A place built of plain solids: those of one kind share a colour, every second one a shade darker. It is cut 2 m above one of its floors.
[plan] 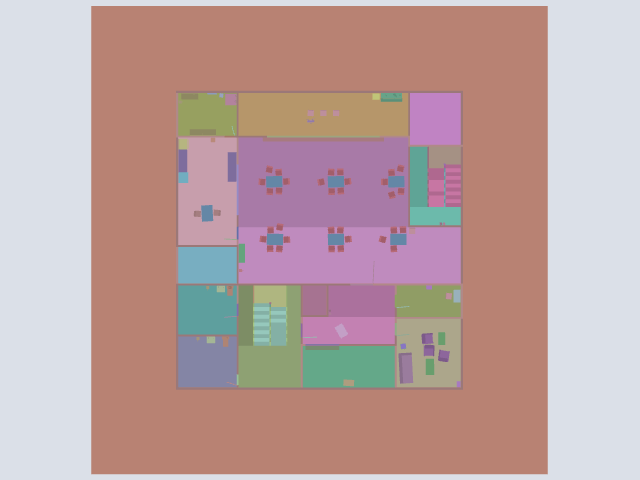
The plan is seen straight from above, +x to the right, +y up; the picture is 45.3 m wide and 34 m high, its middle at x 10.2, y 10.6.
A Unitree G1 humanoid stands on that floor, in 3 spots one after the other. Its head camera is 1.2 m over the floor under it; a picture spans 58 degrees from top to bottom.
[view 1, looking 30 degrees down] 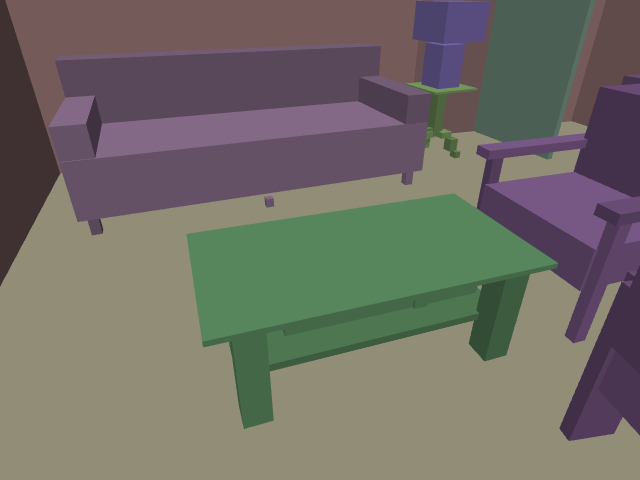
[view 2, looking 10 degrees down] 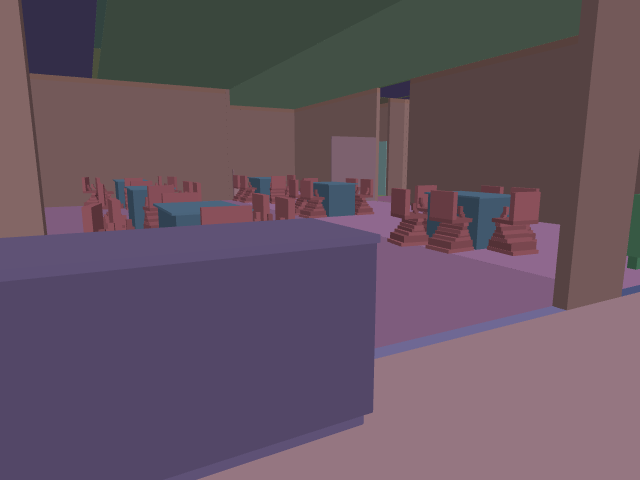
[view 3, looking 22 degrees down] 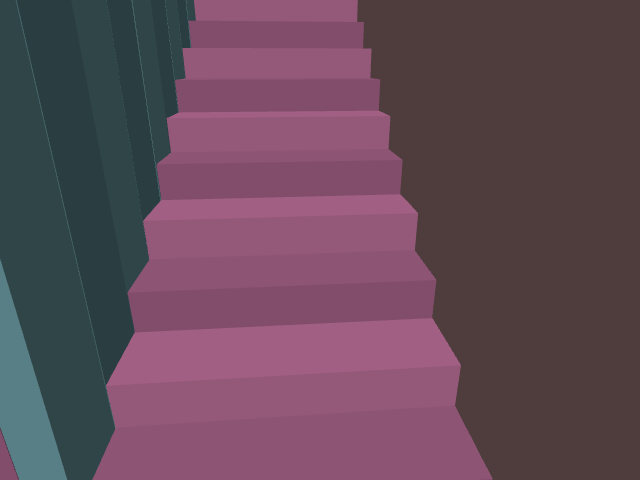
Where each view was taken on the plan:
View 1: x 19.18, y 1.07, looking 162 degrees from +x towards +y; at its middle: coffee_table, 1.56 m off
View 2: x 2.23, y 15.78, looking -28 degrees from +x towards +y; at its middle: counter_run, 1.65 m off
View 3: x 19.63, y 12.14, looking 85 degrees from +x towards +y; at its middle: stair_escape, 1.76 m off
